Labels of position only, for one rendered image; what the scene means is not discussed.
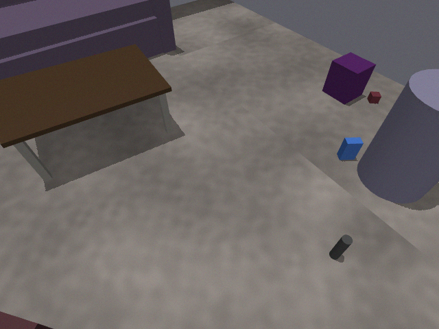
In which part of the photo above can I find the sofa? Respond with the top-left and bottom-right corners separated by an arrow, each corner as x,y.
0,0 -> 176,80

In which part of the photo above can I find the coffee table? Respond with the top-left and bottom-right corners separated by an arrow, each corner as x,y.
0,44 -> 173,182

